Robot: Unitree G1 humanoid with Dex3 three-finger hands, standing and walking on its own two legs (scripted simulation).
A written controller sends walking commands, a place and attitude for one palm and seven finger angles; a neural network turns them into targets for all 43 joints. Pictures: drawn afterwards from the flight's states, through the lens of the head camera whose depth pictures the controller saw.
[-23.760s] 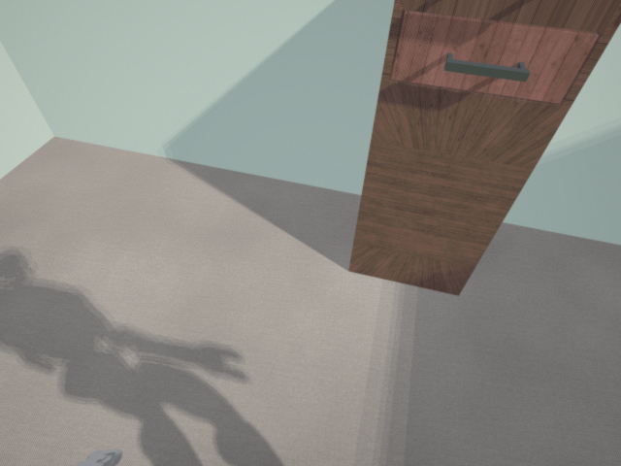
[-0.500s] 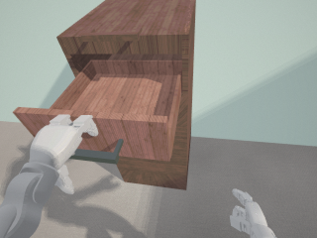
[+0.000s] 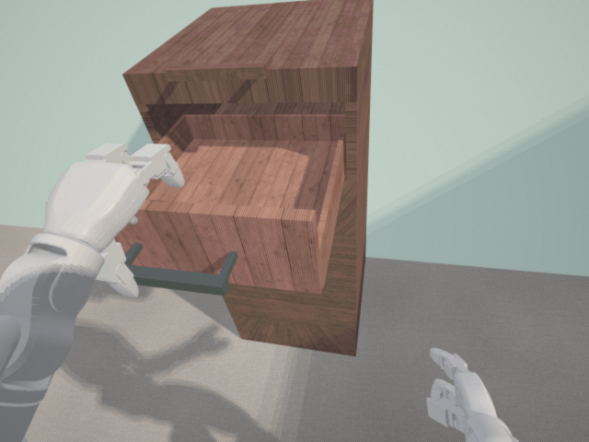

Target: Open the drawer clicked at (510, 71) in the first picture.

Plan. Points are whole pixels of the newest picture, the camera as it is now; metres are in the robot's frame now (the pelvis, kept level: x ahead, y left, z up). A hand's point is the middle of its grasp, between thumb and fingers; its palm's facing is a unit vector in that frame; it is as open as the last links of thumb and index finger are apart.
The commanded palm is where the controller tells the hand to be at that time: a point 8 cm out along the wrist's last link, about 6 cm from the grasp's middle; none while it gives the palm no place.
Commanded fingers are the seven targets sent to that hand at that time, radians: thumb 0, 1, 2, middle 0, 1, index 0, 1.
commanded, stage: lift the hand off the handle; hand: left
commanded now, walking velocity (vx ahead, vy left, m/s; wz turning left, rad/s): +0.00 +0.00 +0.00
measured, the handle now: (174, 266) +0.29 +0.23 +0.11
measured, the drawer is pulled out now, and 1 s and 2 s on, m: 0.29 0.29 0.29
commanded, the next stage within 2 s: draw the hand back to the body in 0.24 s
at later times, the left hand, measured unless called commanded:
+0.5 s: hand (125, 204) +0.27 +0.24 +0.24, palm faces +0.21 -0.01 -0.98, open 13.9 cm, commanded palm +0.21 +0.24 +0.31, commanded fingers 0.00 -0.50 0.30 -0.30 -1.20 -0.30 -1.20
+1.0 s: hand (97, 227) +0.23 +0.24 +0.24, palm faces +0.25 -0.31 -0.92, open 13.9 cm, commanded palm +0.18 +0.27 +0.30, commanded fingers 0.00 -0.36 0.36 -0.29 -1.11 -0.29 -1.11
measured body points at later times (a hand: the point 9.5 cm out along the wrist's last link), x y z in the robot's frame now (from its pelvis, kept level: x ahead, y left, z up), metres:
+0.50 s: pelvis +0.00 -0.01 -0.01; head -0.01 -0.07 +0.44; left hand +0.26 +0.23 +0.29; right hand +0.23 -0.22 -0.10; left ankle +0.02 +0.12 -0.74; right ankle +0.03 -0.11 -0.74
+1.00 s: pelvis +0.01 +0.01 -0.01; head +0.00 -0.05 +0.44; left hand +0.21 +0.26 +0.29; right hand +0.25 -0.19 -0.08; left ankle +0.02 +0.12 -0.74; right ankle +0.03 -0.11 -0.74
